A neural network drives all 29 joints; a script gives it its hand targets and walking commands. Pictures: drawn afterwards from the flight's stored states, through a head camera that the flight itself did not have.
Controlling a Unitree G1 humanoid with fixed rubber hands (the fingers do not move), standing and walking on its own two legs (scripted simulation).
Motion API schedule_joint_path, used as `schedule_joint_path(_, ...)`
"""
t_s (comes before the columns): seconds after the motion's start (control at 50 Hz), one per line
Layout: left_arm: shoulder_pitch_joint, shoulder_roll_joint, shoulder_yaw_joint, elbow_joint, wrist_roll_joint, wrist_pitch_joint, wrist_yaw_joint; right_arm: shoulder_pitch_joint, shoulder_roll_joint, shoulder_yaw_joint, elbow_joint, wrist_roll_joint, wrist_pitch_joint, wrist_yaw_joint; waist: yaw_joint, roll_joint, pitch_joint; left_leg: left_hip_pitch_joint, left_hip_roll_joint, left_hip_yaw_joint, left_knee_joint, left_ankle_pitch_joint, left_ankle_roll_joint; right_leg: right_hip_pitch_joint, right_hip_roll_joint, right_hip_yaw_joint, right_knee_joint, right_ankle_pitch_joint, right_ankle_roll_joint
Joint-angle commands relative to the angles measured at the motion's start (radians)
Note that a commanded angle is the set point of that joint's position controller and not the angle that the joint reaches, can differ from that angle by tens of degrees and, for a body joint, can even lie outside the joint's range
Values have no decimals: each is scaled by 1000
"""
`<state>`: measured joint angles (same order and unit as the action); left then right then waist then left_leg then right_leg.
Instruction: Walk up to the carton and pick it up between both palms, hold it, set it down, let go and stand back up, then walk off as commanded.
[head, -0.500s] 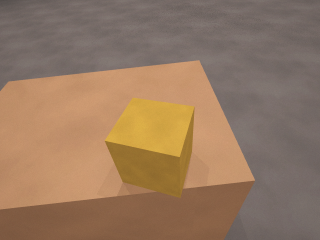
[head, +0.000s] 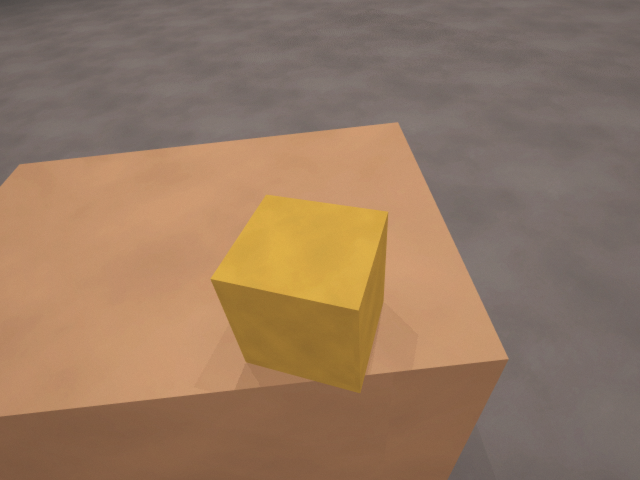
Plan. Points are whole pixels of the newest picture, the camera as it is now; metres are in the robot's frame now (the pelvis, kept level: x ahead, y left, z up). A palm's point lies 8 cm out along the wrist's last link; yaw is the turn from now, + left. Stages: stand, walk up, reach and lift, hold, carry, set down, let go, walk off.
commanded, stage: stand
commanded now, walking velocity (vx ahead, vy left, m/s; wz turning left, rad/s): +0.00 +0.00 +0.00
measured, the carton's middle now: (312, 292) +0.40 +0.03 +0.02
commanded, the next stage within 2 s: walk off in 1.24 s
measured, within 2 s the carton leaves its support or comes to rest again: neither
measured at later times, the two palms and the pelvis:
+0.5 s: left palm out of the picture +0.06 +0.29 -0.10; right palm out of the picture +0.02 -0.27 -0.14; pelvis +0.00 +0.00 +0.00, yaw +0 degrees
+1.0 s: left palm out of the picture +0.05 +0.28 -0.10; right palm out of the picture +0.02 -0.28 -0.14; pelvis +0.00 +0.00 +0.00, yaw +1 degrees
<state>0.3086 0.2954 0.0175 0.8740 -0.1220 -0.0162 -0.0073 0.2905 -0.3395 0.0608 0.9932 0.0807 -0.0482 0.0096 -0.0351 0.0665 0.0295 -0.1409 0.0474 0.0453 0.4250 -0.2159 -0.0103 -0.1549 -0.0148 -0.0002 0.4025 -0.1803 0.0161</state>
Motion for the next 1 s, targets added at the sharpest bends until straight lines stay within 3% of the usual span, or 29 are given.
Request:
schedule_joint_path(0.0, 11, 226, 57, -56, 136, -16, 25, -50, -216, -111, -33, -106, -4, -1, 27, -107, 42, -57, 115, -115, -133, -26, 56, -26, -91, 76, -45, 9, -75)
schedule_joint_path(0.6, 24, 210, 66, -37, 131, -18, 26, -57, -212, -127, -2, -102, -5, -6, 17, -101, 78, -96, 128, -146, -167, -104, 51, -38, -89, 57, -55, -29, -72)
schedule_joint_path(0.98, 27, 205, 62, -26, 129, -21, 28, -47, -196, -125, 20, -100, -6, -9, 14, -106, 76, -84, 131, -148, -154, -45, 50, -41, -93, 53, -61, -20, -68)
